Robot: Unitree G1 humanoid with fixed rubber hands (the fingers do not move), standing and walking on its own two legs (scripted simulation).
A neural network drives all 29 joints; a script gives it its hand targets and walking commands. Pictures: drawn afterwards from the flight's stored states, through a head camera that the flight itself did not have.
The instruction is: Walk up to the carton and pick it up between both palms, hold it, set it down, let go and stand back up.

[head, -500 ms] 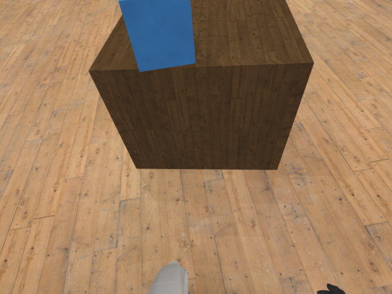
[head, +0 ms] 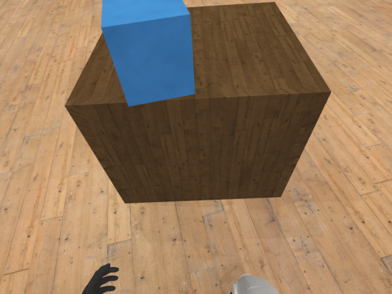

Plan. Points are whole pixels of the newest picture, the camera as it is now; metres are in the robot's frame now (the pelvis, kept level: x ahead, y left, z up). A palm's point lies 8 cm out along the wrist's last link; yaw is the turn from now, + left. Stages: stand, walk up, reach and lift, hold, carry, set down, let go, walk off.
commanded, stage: walk up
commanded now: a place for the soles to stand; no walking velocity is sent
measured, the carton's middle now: (150, 45) +0.81 +0.13 +0.11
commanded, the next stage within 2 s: none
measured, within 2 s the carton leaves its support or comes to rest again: neither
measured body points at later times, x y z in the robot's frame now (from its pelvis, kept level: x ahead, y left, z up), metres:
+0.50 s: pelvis +0.17 +0.11 +0.00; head +0.19 +0.13 +0.45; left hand +0.21 +0.39 -0.13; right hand +0.27 -0.15 -0.09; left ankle +0.21 +0.23 -0.71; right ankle +0.14 -0.03 -0.63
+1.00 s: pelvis +0.29 +0.15 +0.01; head +0.32 +0.14 +0.45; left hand +0.40 +0.41 -0.10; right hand +0.38 -0.10 -0.12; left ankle +0.32 +0.28 -0.71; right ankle +0.34 +0.01 -0.71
